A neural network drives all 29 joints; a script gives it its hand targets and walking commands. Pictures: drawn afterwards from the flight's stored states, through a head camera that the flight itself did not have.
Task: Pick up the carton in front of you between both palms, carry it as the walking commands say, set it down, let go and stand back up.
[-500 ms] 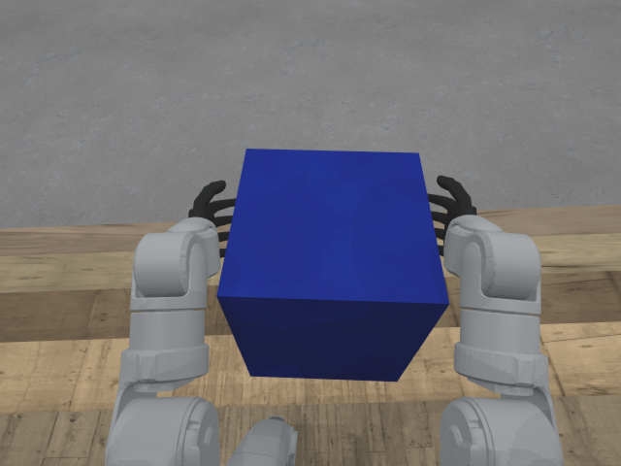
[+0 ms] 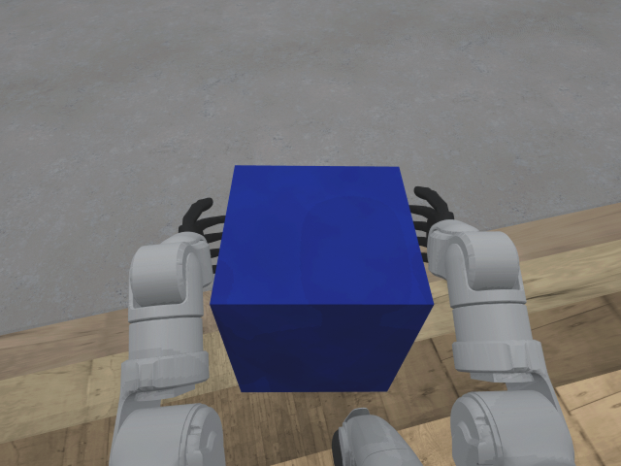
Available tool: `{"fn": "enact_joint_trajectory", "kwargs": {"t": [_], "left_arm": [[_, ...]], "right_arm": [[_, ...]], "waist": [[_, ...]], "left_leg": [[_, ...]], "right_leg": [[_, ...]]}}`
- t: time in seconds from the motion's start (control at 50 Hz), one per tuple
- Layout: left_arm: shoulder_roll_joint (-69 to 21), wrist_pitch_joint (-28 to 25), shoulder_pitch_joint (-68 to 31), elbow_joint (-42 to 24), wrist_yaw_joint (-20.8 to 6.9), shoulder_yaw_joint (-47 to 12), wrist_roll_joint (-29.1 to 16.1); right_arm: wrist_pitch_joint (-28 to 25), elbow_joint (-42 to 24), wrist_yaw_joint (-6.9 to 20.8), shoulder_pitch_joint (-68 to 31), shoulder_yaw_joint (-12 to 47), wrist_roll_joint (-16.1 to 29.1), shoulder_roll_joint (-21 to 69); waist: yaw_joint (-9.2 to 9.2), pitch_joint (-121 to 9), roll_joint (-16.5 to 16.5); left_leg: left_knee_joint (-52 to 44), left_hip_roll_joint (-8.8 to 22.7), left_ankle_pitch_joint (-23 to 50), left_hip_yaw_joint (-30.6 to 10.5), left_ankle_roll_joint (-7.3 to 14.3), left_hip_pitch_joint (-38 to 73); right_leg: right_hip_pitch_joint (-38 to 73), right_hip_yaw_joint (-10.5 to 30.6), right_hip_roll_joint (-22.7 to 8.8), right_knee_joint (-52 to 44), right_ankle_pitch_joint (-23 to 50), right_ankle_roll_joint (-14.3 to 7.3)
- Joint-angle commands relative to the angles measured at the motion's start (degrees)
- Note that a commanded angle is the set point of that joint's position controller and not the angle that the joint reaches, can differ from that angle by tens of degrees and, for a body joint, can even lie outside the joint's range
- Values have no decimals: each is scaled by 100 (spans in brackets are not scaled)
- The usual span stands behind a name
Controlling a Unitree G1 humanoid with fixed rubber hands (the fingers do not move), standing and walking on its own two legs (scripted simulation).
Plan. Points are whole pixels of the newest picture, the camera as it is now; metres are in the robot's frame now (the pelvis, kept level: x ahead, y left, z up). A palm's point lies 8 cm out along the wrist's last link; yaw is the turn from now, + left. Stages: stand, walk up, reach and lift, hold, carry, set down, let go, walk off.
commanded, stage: carry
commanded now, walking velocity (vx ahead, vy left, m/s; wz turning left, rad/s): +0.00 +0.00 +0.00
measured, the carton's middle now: (315, 285) +0.34 -0.03 +0.01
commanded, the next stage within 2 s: none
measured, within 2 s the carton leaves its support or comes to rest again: neither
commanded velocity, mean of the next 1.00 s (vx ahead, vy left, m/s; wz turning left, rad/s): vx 0.00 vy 0.00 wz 0.00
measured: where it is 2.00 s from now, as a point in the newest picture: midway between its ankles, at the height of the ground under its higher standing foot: (320, 220)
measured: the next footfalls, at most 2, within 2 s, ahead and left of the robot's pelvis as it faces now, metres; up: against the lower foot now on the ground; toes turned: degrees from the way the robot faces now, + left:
right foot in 0.06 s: +0.20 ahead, -0.06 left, -0.14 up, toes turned +1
left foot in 0.42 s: +0.49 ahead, +0.03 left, -0.26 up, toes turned -3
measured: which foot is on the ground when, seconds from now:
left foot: down 0.00-0.06, up 0.08-0.40, down 0.42-0.76, up 0.78-1.00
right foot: up 0.00-0.04, down 0.06-0.42, up 0.44-0.74, down 0.76-1.00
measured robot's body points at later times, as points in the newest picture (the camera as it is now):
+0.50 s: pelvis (311, 305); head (317, 80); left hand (233, 148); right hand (362, 147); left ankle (295, 385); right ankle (344, 430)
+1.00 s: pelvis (320, 200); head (321, 40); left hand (251, 120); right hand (336, 105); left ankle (286, 290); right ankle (327, 321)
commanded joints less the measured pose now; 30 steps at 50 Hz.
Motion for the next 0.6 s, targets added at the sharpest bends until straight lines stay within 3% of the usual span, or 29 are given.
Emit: {"fn": "enact_joint_trajectory", "kwargs": {"t": [0.0, 0.02, 0.04, 0.06, 0.08, 0.1, 0.12, 0.14, 0.16, 0.18, 0.2, 0.22, 0.24, 0.26, 0.28, 0.3, 0.34, 0.36, 0.38, 0.4, 0.42, 0.44, 0.46, 0.48, 0.5, 0.52, 0.54, 0.56, 0.58], "left_arm": [[-5795, -501, -4403, -1063, -1107, -3867, -2203], [-5696, -478, -4101, -960, -1131, -3966, -2240], [-5623, -469, -4004, -878, -1195, -4023, -2320], [-5479, -441, -3812, -620, -1233, -4082, -2349], [-5586, -467, -3884, -630, -1256, -4156, -2570], [-5670, -477, -3931, -729, -1282, -4271, -2720], [-5762, -455, -4173, -692, -1319, -4347, -2834], [-6032, -514, -4302, -670, -1362, -4496, -3017], [-6262, -545, -4401, -443, -1415, -4559, -3146], [-6568, -620, -4697, -463, -1456, -4659, -3299], [-6653, -703, -4708, -466, -1496, -4667, -3417], [-6782, -784, -4941, -659, -1510, -4699, -3529], [-6932, -892, -5176, -1081, -1508, -4752, -3657], [-6942, -922, -5159, -930, -1507, -4776, -3671], [-6886, -984, -4915, -913, -1503, -4773, -3706], [-6799, -1061, -4626, -794, -1502, -4728, -3635], [-6798, -1153, -4513, -921, -1483, -4772, -3626], [-6712, -1167, -4359, -1006, -1474, -4767, -3564], [-6530, -1167, -4367, -1123, -1466, -4755, -3480], [-6371, -1112, -3931, -976, -1449, -4690, -3222], [-6178, -1061, -3904, -961, -1408, -4651, -3134], [-5941, -910, -3548, -786, -1349, -4381, -2896], [-5573, -804, -3039, -614, -1297, -4125, -2596], [-5296, -765, -3262, -755, -1246, -4020, -2334], [-5202, -767, -3274, -724, -1226, -3883, -2079], [-5216, -787, -3198, -624, -1205, -3748, -2015], [-5145, -816, -3139, -508, -1196, -3577, -1851], [-4971, -834, -2945, -351, -1170, -3378, -1632], [-5091, -860, -2694, -158, -1196, -3364, -1486]], "right_arm": [[-152, -1124, 1636, -4152, 3946, 2798, 7166], [-149, -1124, 1616, -3965, 3994, 2691, 7029], [-108, -985, 1598, -3819, 3863, 2502, 6816], [-41, -843, 1555, -3656, 3776, 2311, 6528], [53, -767, 1507, -3230, 3547, 2100, 6291], [61, -668, 1449, -3107, 3496, 1945, 6174], [63, -271, 1408, -2827, 3286, 1680, 6134], [-1, -299, 1428, -2724, 3131, 1571, 6134], [-57, -304, 1442, -2826, 2957, 1465, 6015], [-146, -306, 1459, -2995, 2854, 1443, 6068], [-233, -433, 1476, -3003, 2852, 1433, 6105], [-312, -519, 1458, -3138, 2869, 1411, 6194], [-395, -687, 1450, -3095, 3047, 1505, 6526], [-470, -745, 1412, -3182, 3020, 1442, 6452], [-549, -793, 1370, -2961, 3006, 1377, 6275], [-609, -987, 1324, -3010, 3094, 1325, 6229], [-646, -1324, 1269, -3094, 3300, 1404, 6087], [-642, -1417, 1241, -2927, 3383, 1371, 5946], [-654, -1695, 1234, -2948, 3541, 1455, 5847], [-617, -1753, 1247, -2772, 3717, 1475, 5795], [-517, -1624, 1287, -2447, 3824, 1526, 5765], [-473, -1731, 1289, -2722, 3976, 1644, 5590], [-453, -1590, 1305, -2613, 3966, 1783, 5465], [-437, -1614, 1372, -2967, 4240, 2179, 5825], [-409, -1682, 1430, -3304, 4397, 2451, 6036], [-360, -1730, 1471, -3590, 4533, 2618, 6204], [-365, -1712, 1508, -3842, 4546, 2777, 6308], [-328, -1287, 1562, -3678, 4590, 2853, 6556], [-371, -1154, 1629, -3708, 4586, 2953, 6728]], "waist": [[904, -2887, 730], [1418, -2936, 252], [1838, -2635, -921], [1293, -2595, -1098], [1033, -3100, -1245], [1149, -3121, -1024], [1042, -3225, -518], [1107, -3094, 19], [1120, -2856, -8], [1182, -2810, 174], [1139, -2792, 127], [1204, -3067, -186], [1276, -3108, 67], [1389, -3099, 6], [1454, -2998, 197], [1450, -2913, 90], [1258, -2842, -537], [862, -3114, -882], [239, -3258, -391], [-289, -3058, 764], [-313, -2868, 931], [40, -3454, 911], [29, -3924, 606], [154, -3537, 315], [-36, -3107, -9], [-9, -2799, -345], [-123, -2809, -478], [-78, -2777, -253], [23, -2974, 199]], "left_leg": [[7, 1035, 3561, -731, 103, -848], [1080, 1061, 4344, -534, -134, -1141], [2984, 408, 2538, -39, -446, -1430], [3540, 65, 140, -320, -562, -2367], [3015, 264, 348, -881, -499, -2824], [2464, 483, 740, -1105, -393, -3335], [2073, 627, 936, -1272, -405, -3552], [1357, 631, 1157, -1194, -551, -3429], [722, 615, 1079, -1201, -532, -3220], [396, 580, 1018, -1253, -523, -3060], [158, 612, 1104, -1172, -472, -2870], [395, 702, 2584, -969, -388, -2918], [-520, 653, 3610, -873, -436, -3121], [-855, 493, 4061, -518, -403, -2920], [-1746, 321, 4848, -285, -484, -2384], [-2349, 137, 5254, -35, -464, -1344], [-2986, -49, 5880, 324, -454, 364], [-2433, 40, 6402, 254, -315, 1454], [-3064, 215, 6322, 120, -167, 2197], [-3581, 628, 6299, -323, 209, 3080], [-2875, 1330, 7775, -1329, 506, 3839], [-2151, 2184, 7986, -2879, 1140, 4645], [-2403, 2769, 5312, -4054, 1815, 4254], [-2476, 2565, 5007, -4180, 1683, 3389], [-2217, 2206, 5726, -3940, 1343, 3140], [-2127, 2105, 6186, -3716, 1327, 2689], [-2048, 1876, 5836, -3571, 1253, 2368], [-2083, 1657, 5923, -3328, 1136, 1939], [-1782, 1486, 6175, -2969, 962, 1855]], "right_leg": [[3798, -529, 396, -61, 680, -138], [4644, -343, 273, -546, 100, -293], [4787, -167, -31, -1288, -198, -521], [5394, 1314, -1012, -291, 1935, -735], [5881, 2541, -1497, 125, 2208, -1133], [5806, 3012, -1476, 17, 802, -1211], [5568, 3491, -1613, -62, -267, -1217], [4750, 3745, -1540, -226, -617, -1376], [4362, 3721, -1480, -249, -261, -1341], [4182, 3642, -1425, -254, -238, -1287], [3912, 3406, -1334, -162, -307, -1184], [4231, 2983, -1062, 306, 267, -1029], [4430, 2267, -541, 876, -327, -878], [4324, 1987, -252, 1022, -157, -746], [3905, 1571, -14, 1214, -595, -682], [3090, 1224, 182, 1297, -1013, -608], [2051, 601, 296, 1706, -1843, -506], [1547, 393, 5, 2462, -1368, -365], [1391, 5, -40, 3555, -350, -106], [370, -345, 401, 5316, -2727, 196], [-746, -311, 852, 6312, -5491, 316], [-1541, 631, 665, 5920, -5499, 326], [-1773, 1318, 339, 5399, -4673, 210], [-1573, 1186, 206, 4788, -4407, 153], [-1763, 834, 92, 4098, -4433, 203], [-1684, 746, 29, 3293, -4282, 247], [-1328, 626, 23, 2324, -3858, 311], [-731, 396, 100, 1763, -3381, 338], [-363, 204, 129, 2076, -2609, 212]]}}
